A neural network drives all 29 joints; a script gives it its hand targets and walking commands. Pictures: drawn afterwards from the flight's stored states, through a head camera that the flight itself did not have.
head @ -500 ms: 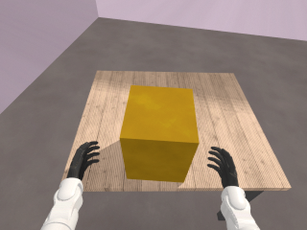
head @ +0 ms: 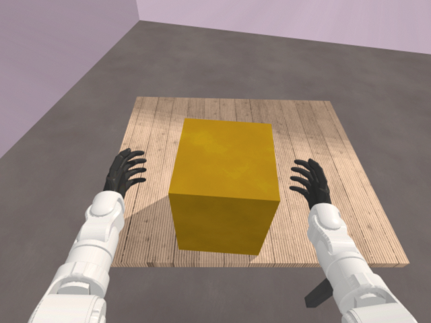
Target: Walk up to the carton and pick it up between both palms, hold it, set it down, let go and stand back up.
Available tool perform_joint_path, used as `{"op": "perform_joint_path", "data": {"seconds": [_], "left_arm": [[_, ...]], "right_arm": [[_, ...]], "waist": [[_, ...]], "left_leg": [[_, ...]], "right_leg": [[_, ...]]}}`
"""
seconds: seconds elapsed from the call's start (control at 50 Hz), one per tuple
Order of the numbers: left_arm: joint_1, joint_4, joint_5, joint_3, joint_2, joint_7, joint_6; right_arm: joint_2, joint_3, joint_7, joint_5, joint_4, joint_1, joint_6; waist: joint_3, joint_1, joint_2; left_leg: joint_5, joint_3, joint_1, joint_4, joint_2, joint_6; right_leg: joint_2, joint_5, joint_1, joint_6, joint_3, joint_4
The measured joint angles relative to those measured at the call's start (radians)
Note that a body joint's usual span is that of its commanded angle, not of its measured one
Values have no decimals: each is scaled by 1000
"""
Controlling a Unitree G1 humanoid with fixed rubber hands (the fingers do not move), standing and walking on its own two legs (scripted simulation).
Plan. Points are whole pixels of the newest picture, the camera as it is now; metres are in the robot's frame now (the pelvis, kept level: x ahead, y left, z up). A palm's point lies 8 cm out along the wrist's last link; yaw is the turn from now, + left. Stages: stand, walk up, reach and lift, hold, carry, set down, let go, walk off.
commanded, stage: reach and lift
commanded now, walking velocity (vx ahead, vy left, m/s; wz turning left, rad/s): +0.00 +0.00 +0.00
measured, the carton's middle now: (223, 189) +0.42 +0.02 -0.04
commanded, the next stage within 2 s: none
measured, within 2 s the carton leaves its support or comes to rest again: neither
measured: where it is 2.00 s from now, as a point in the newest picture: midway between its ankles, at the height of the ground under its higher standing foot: outside the picture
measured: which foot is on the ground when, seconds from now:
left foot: down 0.00-1.00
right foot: down 0.00-1.00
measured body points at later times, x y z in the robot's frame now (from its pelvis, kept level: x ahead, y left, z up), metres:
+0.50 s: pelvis -0.01 +0.00 +0.00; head +0.02 +0.01 +0.45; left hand +0.42 +0.23 +0.10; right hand +0.44 -0.17 +0.11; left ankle -0.01 +0.12 -0.75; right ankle -0.01 -0.13 -0.75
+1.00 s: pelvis -0.02 +0.00 -0.03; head +0.06 +0.02 +0.42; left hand +0.41 +0.23 +0.01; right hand +0.43 -0.17 +0.02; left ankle -0.01 +0.12 -0.75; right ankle -0.01 -0.13 -0.75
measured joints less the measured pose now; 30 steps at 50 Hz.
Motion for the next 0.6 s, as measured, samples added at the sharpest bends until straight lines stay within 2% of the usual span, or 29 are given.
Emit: {"op": "perform_joint_path", "data": {"seconds": [0.22, 0.42, 0.6], "left_arm": [[-143, 56, -4, 10, 22, 3, 73], [-322, 251, -44, -37, 57, 22, 58], [-503, 489, -97, -101, 82, 34, -10]], "right_arm": [[-40, 9, -9, 47, 57, -144, 70], [-62, 5, 0, 72, 208, -332, 119], [-75, 20, 21, 100, 380, -502, 122]], "waist": [[-23, -3, -1], [-79, -7, -2], [-134, -21, -5]], "left_leg": [[4, -4, -39, 4, 5, -2], [14, -14, -129, 20, 5, -4], [14, -28, -229, 52, 5, -8]], "right_leg": [[5, 13, -31, -1, -3, -13], [6, 18, -117, -4, -12, 5], [6, 8, -216, -8, -25, 45]]}}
